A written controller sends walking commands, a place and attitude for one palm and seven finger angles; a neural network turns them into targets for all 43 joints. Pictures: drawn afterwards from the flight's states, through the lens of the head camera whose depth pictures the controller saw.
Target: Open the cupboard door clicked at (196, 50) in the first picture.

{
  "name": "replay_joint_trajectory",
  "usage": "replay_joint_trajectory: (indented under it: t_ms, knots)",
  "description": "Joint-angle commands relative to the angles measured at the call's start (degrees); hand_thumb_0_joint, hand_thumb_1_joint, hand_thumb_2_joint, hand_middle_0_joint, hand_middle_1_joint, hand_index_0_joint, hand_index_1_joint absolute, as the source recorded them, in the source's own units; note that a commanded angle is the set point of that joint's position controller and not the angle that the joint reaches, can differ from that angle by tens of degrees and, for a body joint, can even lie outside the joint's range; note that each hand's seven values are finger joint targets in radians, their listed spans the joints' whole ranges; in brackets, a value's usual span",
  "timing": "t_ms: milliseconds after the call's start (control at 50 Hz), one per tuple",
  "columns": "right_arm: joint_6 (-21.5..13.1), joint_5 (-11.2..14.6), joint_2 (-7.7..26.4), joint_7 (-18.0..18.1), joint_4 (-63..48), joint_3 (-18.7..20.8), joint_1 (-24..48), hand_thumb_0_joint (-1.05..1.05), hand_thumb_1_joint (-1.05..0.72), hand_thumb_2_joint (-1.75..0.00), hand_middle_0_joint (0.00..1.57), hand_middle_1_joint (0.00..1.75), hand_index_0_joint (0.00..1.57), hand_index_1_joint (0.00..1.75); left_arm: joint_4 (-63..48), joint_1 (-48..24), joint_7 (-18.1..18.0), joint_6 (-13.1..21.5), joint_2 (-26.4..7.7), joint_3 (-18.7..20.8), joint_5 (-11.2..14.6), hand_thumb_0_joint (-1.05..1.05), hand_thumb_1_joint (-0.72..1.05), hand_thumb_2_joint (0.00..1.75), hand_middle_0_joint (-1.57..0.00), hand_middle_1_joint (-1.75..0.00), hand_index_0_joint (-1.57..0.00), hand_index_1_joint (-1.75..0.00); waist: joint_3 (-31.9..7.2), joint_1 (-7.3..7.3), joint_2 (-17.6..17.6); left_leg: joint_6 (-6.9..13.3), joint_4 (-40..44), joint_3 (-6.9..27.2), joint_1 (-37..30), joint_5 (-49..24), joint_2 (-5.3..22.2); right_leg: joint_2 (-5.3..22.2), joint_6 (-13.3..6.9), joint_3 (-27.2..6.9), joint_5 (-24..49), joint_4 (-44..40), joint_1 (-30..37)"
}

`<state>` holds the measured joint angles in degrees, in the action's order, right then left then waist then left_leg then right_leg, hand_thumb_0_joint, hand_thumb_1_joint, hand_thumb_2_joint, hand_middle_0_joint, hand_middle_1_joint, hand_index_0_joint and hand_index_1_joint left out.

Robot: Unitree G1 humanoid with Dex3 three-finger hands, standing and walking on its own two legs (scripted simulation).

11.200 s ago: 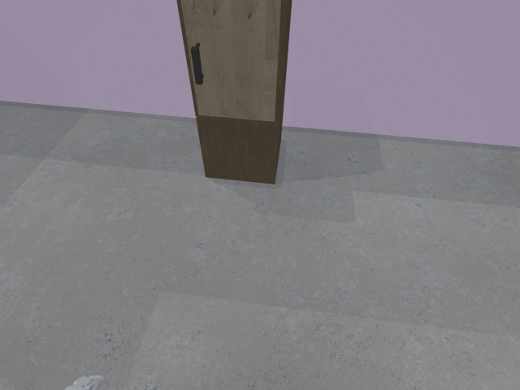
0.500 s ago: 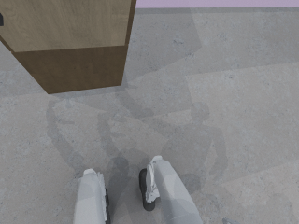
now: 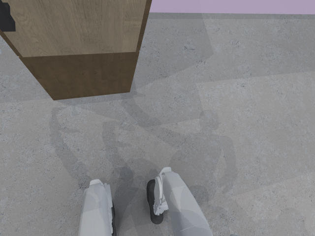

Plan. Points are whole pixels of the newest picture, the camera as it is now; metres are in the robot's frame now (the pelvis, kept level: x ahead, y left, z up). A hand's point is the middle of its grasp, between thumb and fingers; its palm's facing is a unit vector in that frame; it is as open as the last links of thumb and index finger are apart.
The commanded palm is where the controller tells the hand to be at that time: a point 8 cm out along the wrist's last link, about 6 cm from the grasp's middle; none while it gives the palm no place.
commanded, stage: move the hooked fingers beside the handle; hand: left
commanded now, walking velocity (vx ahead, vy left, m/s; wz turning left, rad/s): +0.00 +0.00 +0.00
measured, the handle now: out of the picture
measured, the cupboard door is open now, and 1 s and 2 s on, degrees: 0 0 0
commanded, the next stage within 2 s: slide the fingers in behind the handle in 0.24 s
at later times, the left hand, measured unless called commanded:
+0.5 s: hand out of the picture +0.55 +0.29 +0.05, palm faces +0.09 -1.00 -0.03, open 14.0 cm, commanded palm +0.54 +0.30 +0.05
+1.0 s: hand out of the picture +0.56 +0.26 +0.05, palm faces +0.10 -1.00 -0.02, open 14.0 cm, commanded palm +0.55 +0.27 +0.05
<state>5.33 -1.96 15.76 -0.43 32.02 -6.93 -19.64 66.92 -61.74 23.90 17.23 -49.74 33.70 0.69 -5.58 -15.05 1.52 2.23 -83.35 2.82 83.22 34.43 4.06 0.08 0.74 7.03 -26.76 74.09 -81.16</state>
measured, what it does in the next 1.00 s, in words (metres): stands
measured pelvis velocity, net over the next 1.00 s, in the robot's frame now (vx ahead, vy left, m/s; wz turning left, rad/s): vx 0.01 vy -0.01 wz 0.02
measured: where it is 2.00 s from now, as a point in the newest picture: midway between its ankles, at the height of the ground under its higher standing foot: (133, 218)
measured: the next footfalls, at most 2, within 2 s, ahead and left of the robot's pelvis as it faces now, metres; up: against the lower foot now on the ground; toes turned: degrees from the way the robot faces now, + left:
none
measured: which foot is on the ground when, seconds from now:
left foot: down 0.00-1.00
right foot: down 0.00-1.00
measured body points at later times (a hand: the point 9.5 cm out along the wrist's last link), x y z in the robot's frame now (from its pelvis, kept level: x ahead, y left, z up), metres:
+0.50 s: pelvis +0.01 +0.00 +0.00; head +0.22 +0.06 +0.40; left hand +0.54 +0.34 +0.06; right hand +0.02 -0.27 -0.09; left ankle +0.02 +0.09 -0.58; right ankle +0.07 -0.14 -0.58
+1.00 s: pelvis +0.01 -0.01 +0.01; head +0.22 +0.05 +0.40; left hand +0.55 +0.31 +0.06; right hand +0.02 -0.27 -0.09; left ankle +0.02 +0.09 -0.58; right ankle +0.07 -0.14 -0.58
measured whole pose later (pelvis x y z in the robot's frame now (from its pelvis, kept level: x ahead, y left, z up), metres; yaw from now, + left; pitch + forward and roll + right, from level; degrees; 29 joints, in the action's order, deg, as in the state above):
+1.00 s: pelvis +0.01 -0.01 +0.01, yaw +1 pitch +33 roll -7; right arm 5.3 -2.3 15.5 -0.9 33.7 -5.4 -19.5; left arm 67.3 -60.2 18.8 21.0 -42.0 29.7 1.9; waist -6.3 -13.9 1.9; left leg 1.6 -81.7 2.3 80.6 34.6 3.8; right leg 0.2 0.2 6.4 -27.6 73.9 -79.4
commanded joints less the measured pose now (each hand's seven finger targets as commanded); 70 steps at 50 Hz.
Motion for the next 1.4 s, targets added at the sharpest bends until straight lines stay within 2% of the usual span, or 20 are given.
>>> replay_joint_trajectory:
  t_ms: [0, 20, 140, 200, 320, 380, 420, 460, 600, 640, 740, 800, 880, 980, 1060, 1100, 1160, 1200, 1340, 1380]
  knots:
    - [0.3, -0.1, 13.1, 0.7, -0.2, 5.3, -13.2, 0.0, -0.9, -0.9, 0.2, 0.3, 0.2, 0.3, -12.5, -20.0, 0.0, 4.4, -16.8, 0.7, 1.6, 0.0, -0.5, 0.3, -0.3, -1.2, -0.3, -1.2, -35.9, 1.24, 20.0, -1.3, 11.2, 5.6, -37.1, -33.0, -0.1, -2.8, -1.9, -1.7, 12.2, -6.5, 13.1]
    - [0.3, -0.2, 13.3, 0.7, -0.4, 5.4, -13.3, 0.0, -0.9, -0.9, 0.2, 0.3, 0.2, 0.3, -12.6, -18.9, -0.1, 4.5, -17.2, 1.4, 1.8, 0.0, -0.5, 0.3, -0.3, -1.2, -0.3, -1.2, -36.0, 1.72, 19.5, -1.4, 11.4, 5.8, -37.2, -33.5, -0.1, -2.8, -1.9, -1.6, 12.3, -6.5, 13.6]
    - [0.2, 0.1, 13.2, 1.1, -0.4, 5.3, -12.3, 0.0, -0.9, -0.9, 0.2, 0.3, 0.2, 0.3, -9.0, -19.1, 0.2, 5.1, -14.6, -0.5, 2.6, 0.0, -0.5, 0.3, -0.3, -1.2, -0.3, -1.2, -31.9, 0.27, 15.8, -0.7, 11.4, 4.9, -32.8, -28.5, -0.4, -2.9, -1.8, -1.9, 11.2, -7.0, 13.5]
    - [0.1, -0.2, 13.2, 1.2, -0.1, 5.4, -12.5, 0.0, -0.9, -0.9, 0.2, 0.3, 0.2, 0.3, -10.7, -20.6, -0.1, 6.4, -15.0, -0.4, 2.4, 0.0, -0.5, 0.3, -0.3, -1.2, -0.3, -1.2, -34.0, 0.69, 18.3, -1.1, 11.0, 5.1, -34.7, -30.9, -0.5, -2.7, -2.0, -1.9, 11.9, -6.4, 13.1]
    - [0.6, -0.2, 13.3, 1.0, -0.4, 5.5, -12.5, 0.0, -0.9, -0.9, 0.2, 0.3, 0.2, 0.3, -10.6, -19.0, 0.1, 6.5, -15.9, 0.6, 2.3, 0.0, -0.5, 0.3, -0.3, -1.2, -0.3, -1.2, -36.2, 1.42, 18.1, -1.3, 10.4, 5.2, -35.9, -34.6, -0.4, -2.6, -1.9, -2.0, 13.7, -5.8, 14.2]
    - [0.6, -0.2, 12.8, 0.7, -0.1, 5.9, -12.6, 0.0, -0.9, -0.9, 0.2, 0.3, 0.2, 0.3, -12.4, -20.2, -0.1, 6.4, -11.1, -2.2, 2.8, 0.0, -0.5, 0.3, -0.3, -1.2, -0.3, -1.2, -36.4, 0.65, 18.9, -1.4, 10.4, 5.8, -37.8, -35.2, -0.2, -2.6, -2.0, -1.8, 13.4, -6.0, 12.4]
    - [0.7, -0.2, 13.1, 0.8, 0.0, 5.9, -12.6, 0.0, -0.9, -0.9, 0.2, 0.3, 0.2, 0.3, -12.8, -20.7, -0.6, 6.5, -13.8, 0.1, 3.1, 0.0, -0.5, 0.3, -0.3, -1.2, -0.3, -1.2, -37.2, 1.22, 18.2, -1.4, 10.5, 5.4, -36.7, -33.4, -0.4, -2.7, -1.9, -2.0, 13.3, -6.1, 14.1]
    - [0.6, -0.3, 12.7, 0.7, 0.1, 5.9, -12.6, 0.0, -0.9, -0.9, 0.2, 0.3, 0.2, 0.3, -12.9, -20.1, -1.2, 6.2, -11.5, -1.3, 2.8, 0.0, -0.5, 0.3, -0.3, -1.2, -0.3, -1.2, -37.2, 1.01, 17.8, -1.2, 10.7, 5.2, -36.7, -33.5, -0.4, -2.7, -1.8, -2.1, 13.6, -6.4, 14.4]
    - [0.4, -0.4, 12.3, 0.5, -0.1, 5.6, -12.6, 0.0, -0.9, -0.9, 0.2, 0.3, 0.2, 0.3, -12.3, -19.4, -3.3, 7.0, -13.8, 0.6, 2.0, 0.0, -0.5, 0.3, -0.3, -1.2, -0.3, -1.2, -36.7, 1.67, 16.8, -0.9, 10.9, 4.2, -33.5, -31.5, -0.7, -2.7, -1.9, -2.7, 14.5, -6.5, 18.0]
    - [0.4, -0.3, 12.1, 0.4, -0.2, 5.5, -12.1, 0.0, -0.9, -0.9, 0.2, 0.3, 0.2, 0.3, -11.3, -18.9, -3.3, 6.9, -11.6, -1.1, 1.9, 0.0, -0.5, 0.3, -0.3, -1.2, -0.3, -1.2, -35.3, 1.21, 15.3, -0.5, 10.9, 3.7, -31.6, -29.3, -0.8, -2.8, -1.8, -3.0, 13.8, -6.9, 18.4]
    - [0.2, -0.1, 12.1, 0.5, -0.3, 5.5, -12.1, 0.0, -0.9, -0.9, 0.2, 0.3, 0.2, 0.3, -10.1, -18.9, -3.2, 6.9, -12.4, -0.2, 2.5, 0.0, -0.5, 0.3, -0.3, -1.2, -0.3, -1.2, -34.4, 1.12, 14.0, -0.2, 10.9, 3.2, -28.9, -27.4, -0.9, -2.8, -1.7, -3.3, 13.8, -6.9, 19.8]
    - [0.1, -0.2, 12.1, 0.4, 0.0, 5.8, -12.2, 0.0, -0.9, -0.9, 0.2, 0.3, 0.2, 0.3, -11.9, -19.9, -3.4, 7.5, -9.1, -2.8, 2.3, 0.0, -0.5, 0.3, -0.3, -1.2, -0.3, -1.2, -35.8, 1.1, 16.9, -0.7, 11.2, 3.8, -32.8, -28.9, -0.8, -2.7, -1.9, -2.9, 13.0, -6.6, 16.9]
    - [-0.1, -0.4, 11.9, 0.4, 0.7, 6.2, -12.7, 0.0, -0.9, -0.9, 0.2, 0.3, 0.2, 0.3, -11.5, -21.6, -4.4, 7.7, -6.4, -3.8, 2.7, 0.0, -0.5, 0.3, -0.3, -1.2, -0.3, -1.2, -35.2, 0.04, 15.8, -0.7, 11.0, 4.3, -33.5, -29.1, -0.8, -2.6, -1.9, -2.8, 12.9, -6.7, 15.4]
    - [0.0, -0.8, 11.8, 0.2, 0.9, 6.4, -13.0, 0.0, -0.9, -0.9, 0.2, 0.3, 0.2, 0.3, -12.8, -22.2, -6.2, 8.2, -6.8, -3.0, 2.0, 0.0, -0.5, 0.3, -0.3, -1.2, -0.3, -1.2, -37.0, 0.77, 17.2, -1.0, 11.0, 4.3, -34.9, -30.9, -0.9, -2.5, -2.1, -2.9, 13.7, -6.4, 15.6]
    - [0.3, -0.8, 11.6, 0.0, 1.0, 6.3, -12.8, 0.0, -0.9, -0.9, 0.2, 0.3, 0.2, 0.3, -11.9, -21.6, -7.3, 8.2, -5.4, -4.4, 1.0, 0.0, -0.5, 0.3, -0.3, -1.2, -0.3, -1.2, -36.0, 0.42, 15.5, -0.9, 11.4, 4.0, -33.7, -29.6, -0.9, -2.5, -2.0, -2.9, 13.4, -6.7, 16.8]
    - [0.2, -0.9, 11.5, -0.2, 1.4, 6.5, -12.9, 0.0, -0.9, -0.9, 0.2, 0.3, 0.2, 0.3, -12.2, -22.7, -7.4, 8.5, -2.8, -6.1, 1.2, 0.0, -0.5, 0.3, -0.3, -1.2, -0.3, -1.2, -35.7, 0.1, 17.0, -1.1, 11.5, 4.2, -35.3, -29.3, -0.9, -2.5, -2.0, -2.8, 12.7, -7.1, 15.1]
    - [0.1, -0.8, 11.6, 0.1, 1.4, 6.5, -12.7, 0.0, -0.9, -0.9, 0.2, 0.3, 0.2, 0.3, -10.7, -23.1, -7.7, 8.2, -3.0, -5.6, 1.7, 0.0, -0.5, 0.3, -0.3, -1.2, -0.3, -1.2, -35.0, -0.54, 14.2, -0.6, 11.4, 3.8, -32.5, -27.5, -1.1, -2.5, -1.9, -3.0, 12.7, -7.3, 16.6]
    - [0.0, -0.9, 11.6, 0.1, 1.6, 6.3, -12.9, 0.0, -0.9, -0.9, 0.2, 0.3, 0.2, 0.3, -11.0, -24.2, -8.2, 8.6, -3.8, -5.3, 1.5, 0.0, -0.5, 0.3, -0.3, -1.2, -0.3, -1.2, -35.2, -0.42, 15.9, -0.7, 11.3, 3.7, -32.7, -27.7, -1.1, -2.5, -2.0, -3.2, 12.8, -6.9, 16.1]
    - [0.0, -1.2, 11.2, -0.5, 2.0, 7.0, -13.3, 0.0, -0.9, -0.9, 0.2, 0.3, 0.2, 0.3, -12.5, -23.1, -8.7, 9.3, 1.0, -7.7, 1.9, 0.0, -0.5, 0.3, -0.3, -1.2, -0.3, -1.2, -37.7, -0.33, 15.9, -1.1, 11.5, 4.1, -36.2, -30.1, -1.2, -2.5, -2.1, -3.0, 14.0, -7.3, 16.3]
    - [0.0, -1.3, 11.0, -0.5, 2.2, 6.8, -13.3, 0.0, -0.9, -0.9, 0.2, 0.3, 0.2, 0.3, -11.7, -24.0, -9.3, 9.2, 2.0, -8.6, 1.7, 0.0, -0.5, 0.3, -0.3, -1.2, -0.3, -1.2, -36.1, -0.7, 16.4, -1.0, 11.6, 4.3, -35.6, -29.8, -1.3, -2.4, -2.2, -2.9, 13.7, -7.2, 15.3]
